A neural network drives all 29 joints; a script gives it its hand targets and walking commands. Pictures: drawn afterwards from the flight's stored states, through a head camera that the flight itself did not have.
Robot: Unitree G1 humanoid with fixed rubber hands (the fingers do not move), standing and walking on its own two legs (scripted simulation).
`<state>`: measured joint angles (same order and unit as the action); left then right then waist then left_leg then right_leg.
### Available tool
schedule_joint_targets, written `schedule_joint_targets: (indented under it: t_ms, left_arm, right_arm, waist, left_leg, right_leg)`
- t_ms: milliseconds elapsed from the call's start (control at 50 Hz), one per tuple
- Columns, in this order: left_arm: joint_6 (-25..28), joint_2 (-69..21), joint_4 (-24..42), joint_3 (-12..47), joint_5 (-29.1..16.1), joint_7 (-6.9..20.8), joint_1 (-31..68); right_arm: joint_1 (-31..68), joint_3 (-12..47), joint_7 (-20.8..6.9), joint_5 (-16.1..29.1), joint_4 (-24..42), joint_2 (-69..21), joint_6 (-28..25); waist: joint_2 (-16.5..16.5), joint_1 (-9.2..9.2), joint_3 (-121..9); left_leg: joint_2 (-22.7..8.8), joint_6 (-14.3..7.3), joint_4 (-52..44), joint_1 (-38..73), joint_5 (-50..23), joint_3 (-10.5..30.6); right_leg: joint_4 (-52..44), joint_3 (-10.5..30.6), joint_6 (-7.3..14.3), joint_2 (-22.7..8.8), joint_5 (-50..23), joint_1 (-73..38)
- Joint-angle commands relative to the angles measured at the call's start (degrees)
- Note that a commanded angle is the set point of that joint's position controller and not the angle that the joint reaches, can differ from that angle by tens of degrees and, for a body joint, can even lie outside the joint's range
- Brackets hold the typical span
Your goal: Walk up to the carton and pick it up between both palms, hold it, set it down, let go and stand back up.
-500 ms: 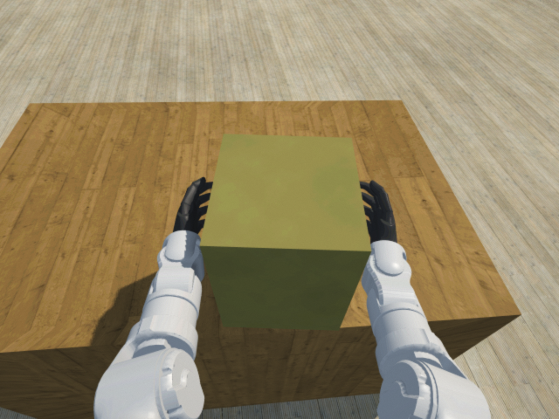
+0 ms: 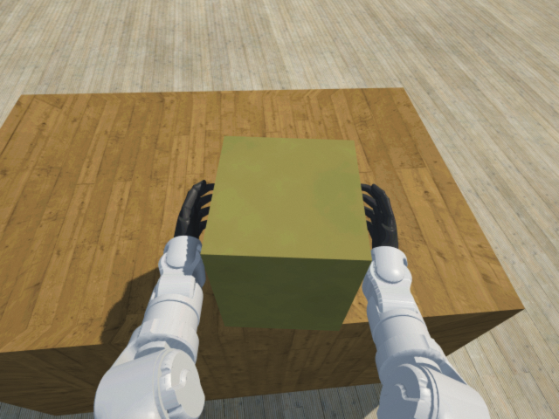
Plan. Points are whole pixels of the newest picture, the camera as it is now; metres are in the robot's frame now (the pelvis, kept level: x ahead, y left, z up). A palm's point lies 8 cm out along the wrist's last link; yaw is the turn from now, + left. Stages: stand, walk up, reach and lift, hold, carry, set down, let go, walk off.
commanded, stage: set down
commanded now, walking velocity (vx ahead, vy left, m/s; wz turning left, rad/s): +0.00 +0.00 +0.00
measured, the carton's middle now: (285, 239) +0.41 +0.00 -0.01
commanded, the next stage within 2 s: none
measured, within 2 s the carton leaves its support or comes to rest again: neither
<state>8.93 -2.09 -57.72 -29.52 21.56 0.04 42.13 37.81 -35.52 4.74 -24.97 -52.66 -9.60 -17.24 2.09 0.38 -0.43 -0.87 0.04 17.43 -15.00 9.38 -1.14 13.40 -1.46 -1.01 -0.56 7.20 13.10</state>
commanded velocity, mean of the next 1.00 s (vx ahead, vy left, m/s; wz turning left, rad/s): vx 0.00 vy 0.00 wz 0.00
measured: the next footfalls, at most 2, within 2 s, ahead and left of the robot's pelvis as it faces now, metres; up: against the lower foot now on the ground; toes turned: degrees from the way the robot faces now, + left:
none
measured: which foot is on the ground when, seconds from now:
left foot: down 0.00-1.00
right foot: down 0.00-1.00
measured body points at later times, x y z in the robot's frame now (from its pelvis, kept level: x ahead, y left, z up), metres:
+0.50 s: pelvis +0.00 +0.00 +0.00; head +0.06 +0.02 +0.44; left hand +0.41 +0.15 +0.03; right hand +0.39 -0.14 +0.04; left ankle -0.01 +0.11 -0.75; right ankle -0.01 -0.13 -0.75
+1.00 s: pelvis +0.00 +0.00 +0.00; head +0.07 +0.03 +0.44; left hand +0.41 +0.15 +0.02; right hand +0.39 -0.15 +0.04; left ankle -0.01 +0.11 -0.75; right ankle -0.01 -0.13 -0.75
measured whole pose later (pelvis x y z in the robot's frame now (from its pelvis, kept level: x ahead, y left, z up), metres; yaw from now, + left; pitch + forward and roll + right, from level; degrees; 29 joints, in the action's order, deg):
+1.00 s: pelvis +0.00 +0.00 +0.00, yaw -1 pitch +6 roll -1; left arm 9.9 -3.1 -55.0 -33.7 26.3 1.0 42.9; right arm 38.7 -36.8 3.7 -26.8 -52.5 -9.8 -18.2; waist 3.6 -0.4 2.0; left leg -1.4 0.2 17.8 -14.6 9.6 -2.3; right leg 15.1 -0.4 -0.8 -0.2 7.7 13.8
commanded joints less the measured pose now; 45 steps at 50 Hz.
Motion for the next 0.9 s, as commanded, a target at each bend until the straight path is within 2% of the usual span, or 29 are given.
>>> schedule_joint_targets:
  t_ms: [0,100,420,480,560,600,620,700,780,880]
  left_arm:
    - [3.14,-27.94,1.07,12.64,2.23,5.93,31.47]
    - [3.09,-27.42,0.93,11.35,3.26,5.93,30.78]
    - [2.35,-27.05,1.68,9.03,5.67,6.03,26.85]
    - [1.99,-27.25,1.79,8.84,6.00,6.00,26.47]
    - [1.77,-27.24,2.30,8.37,6.30,6.21,25.59]
    - [1.93,-26.64,2.20,7.59,6.44,6.64,25.30]
    - [2.09,-26.09,2.44,6.97,6.57,6.67,25.21]
    - [2.01,-25.10,2.86,6.14,7.20,7.01,25.17]
    - [1.68,-23.74,3.25,6.08,7.18,6.93,24.84]
    - [1.85,-19.58,4.02,5.62,6.63,5.55,24.35]
  right_arm:
    - [30.38,17.55,-7.04,-4.94,-0.96,-28.15,-3.15]
    - [29.41,16.23,-7.37,-5.54,-1.40,-28.36,-3.01]
    - [26.28,14.06,-7.54,-6.85,-0.83,-27.61,-3.10]
    - [25.75,13.44,-7.71,-7.23,-1.51,-27.43,-3.02]
    - [24.87,12.90,-7.60,-7.46,-1.28,-27.27,-2.77]
    - [25.19,13.47,-7.48,-7.98,-0.23,-28.18,-2.61]
    - [25.00,13.81,-7.46,-7.84,0.04,-28.36,-2.62]
    - [23.92,13.29,-7.39,-8.43,-0.14,-27.80,-2.07]
    - [22.80,12.70,-7.13,-8.04,0.01,-26.33,-1.66]
    - [22.85,11.42,-6.49,-6.78,-0.13,-20.84,-1.83]
  waist:
    - [-1.04,-0.30,-27.82]
    - [-1.81,-0.58,-26.58]
    - [-2.12,-1.07,-24.49]
    - [-2.55,-0.95,-22.77]
    - [-1.70,-0.63,-21.70]
    - [-0.29,-0.99,-21.86]
    - [-0.11,-1.61,-21.88]
    - [-0.11,-1.17,-20.41]
    - [-0.95,-1.08,-20.50]
    - [-1.80,-1.42,-21.66]
  left_leg:
    - [0.56,2.17,-0.18,3.39,-17.16,-6.66]
    - [0.60,1.92,-0.91,2.88,-15.04,-6.97]
    - [0.42,1.72,0.00,4.29,-17.12,-6.91]
    - [0.20,1.90,0.04,4.82,-16.72,-6.64]
    - [0.32,1.71,0.06,5.09,-16.33,-6.76]
    - [0.66,0.57,-0.73,2.92,-14.07,-6.69]
    - [0.71,0.22,-1.07,1.79,-13.41,-6.75]
    - [0.85,-0.13,-1.73,1.26,-11.69,-6.99]
    - [1.04,0.12,-1.43,2.50,-11.74,-7.34]
    - [0.62,0.98,0.20,5.23,-15.48,-7.07]
  right_leg:
    - [4.57,-4.05,-1.48,1.12,-21.90,-18.55]
    - [4.37,-3.90,-1.50,0.75,-19.89,-18.24]
    - [4.20,-4.46,-1.64,1.20,-18.73,-15.94]
    - [3.54,-4.74,-1.26,1.37,-16.07,-14.34]
    - [3.20,-4.53,-1.48,1.38,-15.52,-14.04]
    - [3.85,-4.17,-2.04,0.91,-17.54,-16.07]
    - [4.36,-3.73,-2.24,0.56,-18.61,-17.56]
    - [4.34,-3.52,-2.70,0.33,-17.49,-17.78]
    - [4.01,-3.57,-2.65,0.61,-16.03,-16.14]
    - [3.86,-3.93,-2.06,1.19,-14.84,-13.01]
